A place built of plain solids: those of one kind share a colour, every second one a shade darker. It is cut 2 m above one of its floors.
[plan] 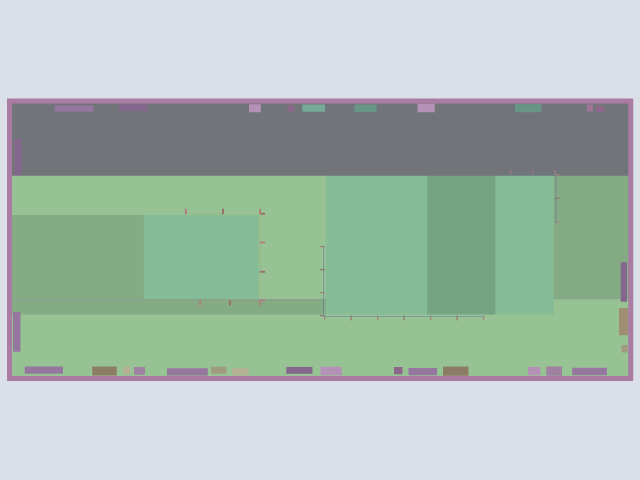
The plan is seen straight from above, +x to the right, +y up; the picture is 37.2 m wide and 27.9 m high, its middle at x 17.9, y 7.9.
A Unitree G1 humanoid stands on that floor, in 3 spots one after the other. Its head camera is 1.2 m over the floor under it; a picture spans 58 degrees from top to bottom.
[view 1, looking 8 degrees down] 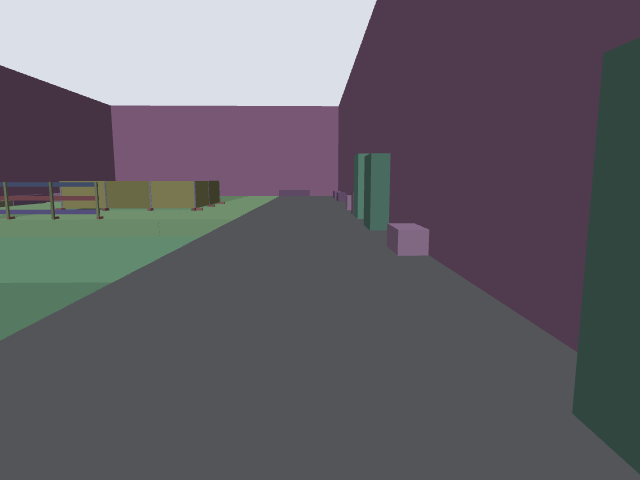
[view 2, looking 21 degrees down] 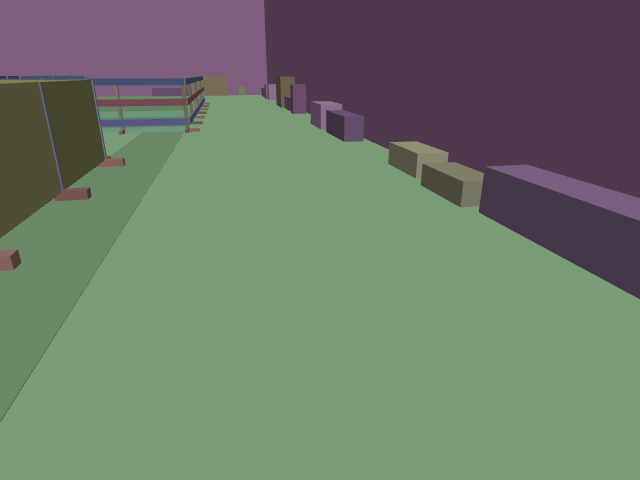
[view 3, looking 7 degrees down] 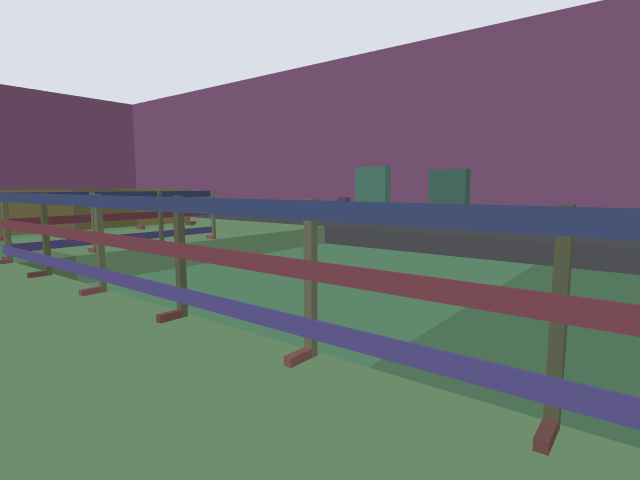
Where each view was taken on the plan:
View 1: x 31.30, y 13.98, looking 179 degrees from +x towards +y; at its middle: ground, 8.62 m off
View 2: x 7.94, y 2.68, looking -12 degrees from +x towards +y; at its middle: surround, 3.35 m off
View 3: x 26.21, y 1.19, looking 128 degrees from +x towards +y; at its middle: surround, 13.05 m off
